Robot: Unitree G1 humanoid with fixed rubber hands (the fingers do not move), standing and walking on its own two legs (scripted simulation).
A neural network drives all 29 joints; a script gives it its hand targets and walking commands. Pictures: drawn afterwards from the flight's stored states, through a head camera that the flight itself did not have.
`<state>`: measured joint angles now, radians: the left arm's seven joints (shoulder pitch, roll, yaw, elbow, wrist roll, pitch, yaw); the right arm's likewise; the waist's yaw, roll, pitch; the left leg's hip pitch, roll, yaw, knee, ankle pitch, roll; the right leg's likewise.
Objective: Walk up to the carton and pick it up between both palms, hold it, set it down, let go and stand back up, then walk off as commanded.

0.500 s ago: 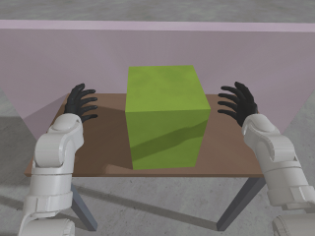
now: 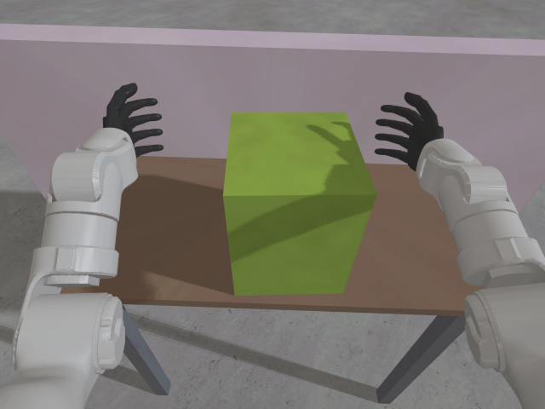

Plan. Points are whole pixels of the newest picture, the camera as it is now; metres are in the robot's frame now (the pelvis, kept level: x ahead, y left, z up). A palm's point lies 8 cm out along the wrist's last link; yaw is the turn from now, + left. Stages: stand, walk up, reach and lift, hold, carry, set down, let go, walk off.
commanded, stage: reach and lift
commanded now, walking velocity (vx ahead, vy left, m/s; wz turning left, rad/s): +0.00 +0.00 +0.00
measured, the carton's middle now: (289, 205) +0.46 -0.01 +0.06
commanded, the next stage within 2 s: none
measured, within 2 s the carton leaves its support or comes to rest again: neither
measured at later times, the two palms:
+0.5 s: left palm (125, 116) +0.45 +0.23 +0.24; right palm (422, 119) +0.47 -0.19 +0.24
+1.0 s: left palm (167, 173) +0.46 +0.19 +0.14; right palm (410, 165) +0.47 -0.20 +0.15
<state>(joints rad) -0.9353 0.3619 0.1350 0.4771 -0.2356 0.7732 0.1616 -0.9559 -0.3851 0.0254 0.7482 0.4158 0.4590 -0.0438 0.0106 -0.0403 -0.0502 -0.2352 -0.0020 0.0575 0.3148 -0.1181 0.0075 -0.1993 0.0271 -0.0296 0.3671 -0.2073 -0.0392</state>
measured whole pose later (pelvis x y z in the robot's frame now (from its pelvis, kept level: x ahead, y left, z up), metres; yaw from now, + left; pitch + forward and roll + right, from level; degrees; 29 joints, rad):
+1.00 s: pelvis +0.01 -0.01 +0.00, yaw +1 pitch +12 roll +0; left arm -1.02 0.25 0.06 1.08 -0.18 0.17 0.10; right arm -1.05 -0.36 0.06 1.19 0.42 0.13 -0.02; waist 0.01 -0.04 -0.15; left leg -0.43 0.01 0.03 0.36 -0.13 -0.01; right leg -0.37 0.04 -0.05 0.36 -0.20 -0.05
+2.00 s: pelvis +0.01 +0.00 +0.00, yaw +0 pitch +14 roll +0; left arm -1.01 0.04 0.36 1.12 0.22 0.03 0.12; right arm -1.04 -0.13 -0.33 1.19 -0.02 0.00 -0.06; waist 0.02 -0.04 -0.17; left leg -0.47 0.02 0.05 0.35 -0.12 0.00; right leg -0.41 0.05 -0.03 0.36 -0.19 -0.05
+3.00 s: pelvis +0.01 -0.01 +0.00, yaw -2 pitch +9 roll +1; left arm -0.94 0.00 0.52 1.00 0.36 0.08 0.07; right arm -0.96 0.01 -0.58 1.07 -0.31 -0.05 -0.02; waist 0.02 -0.04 -0.11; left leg -0.34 0.02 0.08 0.29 -0.11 0.00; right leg -0.33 0.05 0.00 0.36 -0.19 -0.05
